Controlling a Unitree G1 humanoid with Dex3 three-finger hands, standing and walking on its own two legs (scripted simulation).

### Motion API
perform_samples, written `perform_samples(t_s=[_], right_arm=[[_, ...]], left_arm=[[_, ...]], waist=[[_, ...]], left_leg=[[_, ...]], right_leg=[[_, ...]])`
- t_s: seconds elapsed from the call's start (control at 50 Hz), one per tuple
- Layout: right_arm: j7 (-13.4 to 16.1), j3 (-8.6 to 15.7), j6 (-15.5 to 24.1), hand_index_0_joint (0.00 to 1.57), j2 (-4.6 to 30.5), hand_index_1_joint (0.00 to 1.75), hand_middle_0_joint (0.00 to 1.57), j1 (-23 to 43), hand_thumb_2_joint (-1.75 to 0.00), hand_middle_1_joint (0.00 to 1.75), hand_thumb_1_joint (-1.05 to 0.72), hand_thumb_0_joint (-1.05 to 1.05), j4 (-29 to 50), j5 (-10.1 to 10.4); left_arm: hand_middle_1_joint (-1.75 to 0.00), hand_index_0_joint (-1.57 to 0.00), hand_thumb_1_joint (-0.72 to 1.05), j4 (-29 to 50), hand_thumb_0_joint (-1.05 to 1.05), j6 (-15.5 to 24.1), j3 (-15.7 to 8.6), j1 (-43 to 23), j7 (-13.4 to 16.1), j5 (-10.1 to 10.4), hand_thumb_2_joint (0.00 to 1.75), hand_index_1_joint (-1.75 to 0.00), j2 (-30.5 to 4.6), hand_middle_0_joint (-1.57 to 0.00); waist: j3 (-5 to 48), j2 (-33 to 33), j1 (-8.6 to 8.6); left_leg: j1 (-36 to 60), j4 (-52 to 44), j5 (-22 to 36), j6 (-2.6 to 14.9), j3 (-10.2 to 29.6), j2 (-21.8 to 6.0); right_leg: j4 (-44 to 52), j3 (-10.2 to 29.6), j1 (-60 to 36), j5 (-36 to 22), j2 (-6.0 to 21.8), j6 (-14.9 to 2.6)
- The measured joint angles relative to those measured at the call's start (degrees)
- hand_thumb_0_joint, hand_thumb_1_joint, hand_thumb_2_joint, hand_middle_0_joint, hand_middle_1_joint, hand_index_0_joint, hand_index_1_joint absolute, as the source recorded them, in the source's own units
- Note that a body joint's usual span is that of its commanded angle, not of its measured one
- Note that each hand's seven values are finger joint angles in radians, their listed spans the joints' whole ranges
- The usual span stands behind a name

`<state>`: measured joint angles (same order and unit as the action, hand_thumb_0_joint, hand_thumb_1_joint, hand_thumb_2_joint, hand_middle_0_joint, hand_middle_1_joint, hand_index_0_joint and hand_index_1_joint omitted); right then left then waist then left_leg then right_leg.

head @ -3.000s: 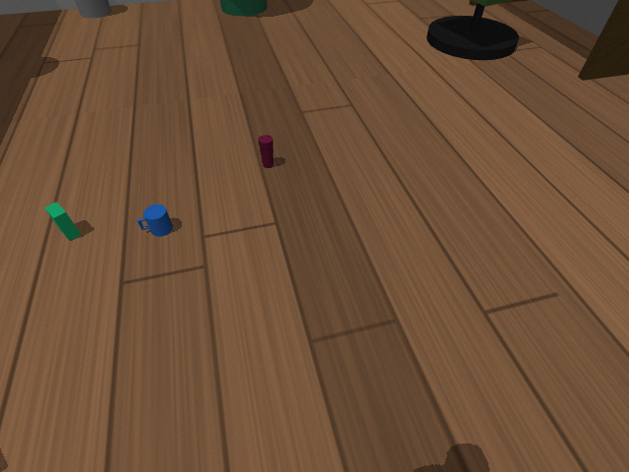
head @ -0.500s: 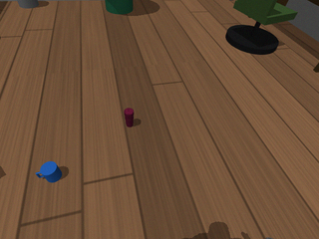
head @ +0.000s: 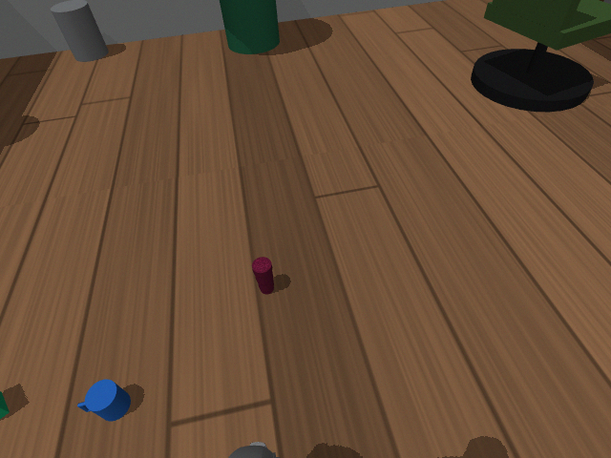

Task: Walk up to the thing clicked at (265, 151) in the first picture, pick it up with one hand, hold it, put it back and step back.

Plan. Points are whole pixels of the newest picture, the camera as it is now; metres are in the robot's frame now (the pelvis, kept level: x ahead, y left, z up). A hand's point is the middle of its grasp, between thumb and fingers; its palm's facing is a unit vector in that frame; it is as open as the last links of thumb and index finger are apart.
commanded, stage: walk up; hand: left
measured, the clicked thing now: (264, 277) +0.85 +0.23 -0.69
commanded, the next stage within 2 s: none
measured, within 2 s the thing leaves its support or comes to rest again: neither
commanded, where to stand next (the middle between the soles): +0.52 +0.02 m, yaw +0 degrees
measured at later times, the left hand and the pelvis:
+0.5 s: hand (136, 398) +0.25 +0.30 -0.14, palm faces -0.08 -0.93 -0.35, open 7.4 cm; pelvis +0.19 +0.03 +0.00, yaw +0 degrees
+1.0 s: hand (159, 328) +0.36 +0.29 -0.14, palm faces +0.00 -0.92 -0.40, open 7.4 cm; pelvis +0.34 +0.01 -0.01, yaw +1 degrees
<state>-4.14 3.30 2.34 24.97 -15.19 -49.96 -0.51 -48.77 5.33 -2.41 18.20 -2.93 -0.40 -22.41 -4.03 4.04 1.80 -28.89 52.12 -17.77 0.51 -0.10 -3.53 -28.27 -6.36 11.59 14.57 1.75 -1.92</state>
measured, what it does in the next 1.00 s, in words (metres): walks ahead: left foot, then right foot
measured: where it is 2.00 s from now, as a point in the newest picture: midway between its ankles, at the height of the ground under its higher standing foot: (317, 394)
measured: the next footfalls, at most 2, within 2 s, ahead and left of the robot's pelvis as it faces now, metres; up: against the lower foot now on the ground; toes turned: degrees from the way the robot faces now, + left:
left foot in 0.18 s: +0.22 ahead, +0.14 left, +0.00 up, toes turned +7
right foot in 0.60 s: +0.37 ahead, -0.12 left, +0.00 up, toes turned -5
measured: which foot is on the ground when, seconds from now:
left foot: up 0.00-0.16, down 0.18-0.62, up 0.64-1.00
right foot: down 0.00-0.20, up 0.22-0.58, down 0.60-1.00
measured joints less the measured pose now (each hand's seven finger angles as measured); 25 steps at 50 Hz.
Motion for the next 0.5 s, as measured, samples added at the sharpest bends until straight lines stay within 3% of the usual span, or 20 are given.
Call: perform_samples(t_s=[0.1,0.18,0.22,0.26,0.3,0.36,0.5], right_arm=[[-1.0,0.3,-0.3,0.21,-0.8,0.3,0.21,0.9,-0.9,0.3,-0.91,0.01,0.0,-0.6],[-1.2,0.5,0.5,0.21,-0.8,0.3,0.21,1.2,-0.9,0.3,-0.91,0.01,0.2,-0.8],[-0.6,0.7,1.5,0.21,-1.2,0.3,0.21,1.8,-0.9,0.3,-0.91,0.01,0.8,-1.1],[-0.1,0.7,2.2,0.21,-1.4,0.3,0.21,1.7,-0.9,0.3,-0.91,0.01,2.0,-0.4],[0.5,0.2,2.3,0.21,-2.0,0.3,0.21,1.2,-0.9,0.3,-0.91,0.01,2.5,0.1],[0.9,-0.5,2.4,0.21,-2.5,0.3,0.21,0.0,-0.9,0.3,-0.91,0.01,2.6,0.3],[0.8,-0.4,2.2,0.21,-1.3,0.3,0.21,-3.5,-0.9,0.3,-0.91,0.01,2.2,0.0]], left_arm=[[-0.3,-0.21,0.9,0.1,0.0,-0.3,-0.4,2.0,0.0,-0.3,0.89,-0.3,-1.5,-0.21],[-0.3,-0.21,0.9,-0.4,0.0,-1.0,-0.3,3.5,0.0,-0.3,0.89,-0.3,-2.7,-0.21],[-0.3,-0.21,0.9,-1.3,0.0,-1.8,-0.2,3.2,0.4,0.1,0.89,-0.3,-2.9,-0.21],[-0.3,-0.21,0.9,-2.2,0.01,-2.7,0.3,2.2,0.9,0.2,0.89,-0.3,-2.4,-0.21],[-0.3,-0.2,0.9,-2.6,0.01,-2.8,0.7,1.4,1.0,0.5,0.89,-0.3,-2.5,-0.21],[-0.3,-0.2,0.9,-2.3,0.01,-2.6,0.6,0.3,0.5,0.6,0.89,-0.3,-2.6,-0.21],[-0.3,-0.2,0.9,-2.3,0.0,-3.0,0.0,-1.9,-1.0,-0.3,0.89,-0.3,-2.0,-0.21]], waist=[[-0.3,-1.5,0.94],[0.3,-3.3,0.86],[-0.5,-5.5,0.47],[-0.9,-5.6,-0.48],[-1.2,-6.4,-1.1],[-1.1,-7.5,-1.57],[-0.9,-6.2,-3.1]], left_leg=[[0.6,-12.8,5.7,0.14,-1.4,-1.3],[5.1,-18.9,8.4,1.08,-3.1,-0.3],[5.7,-16.2,7.6,1.29,-4.4,1.3],[6.7,-15.0,5.2,1.71,-4.5,1.5],[9.1,-16.9,4.7,1.82,-4.9,1.7],[12.8,-20.7,4.9,1.66,-5.7,2.2],[18.8,-24.5,2.4,1.19,-6.5,2.3]], right_leg=[[0.4,-1.1,-3.9,3.5,-0.3,0.87],[-4.4,-1.5,-5.2,9.6,0.9,2.3],[-14.7,1.1,-2.2,11.9,2.7,1.16],[-27.6,4.5,3.4,12.8,0.8,0.21],[-34.2,6.4,8.2,10.8,0.0,-0.15],[-32.8,7.0,13.4,7.0,1.4,0.33],[-16.9,5.7,16.8,0.6,4.4,1.77]])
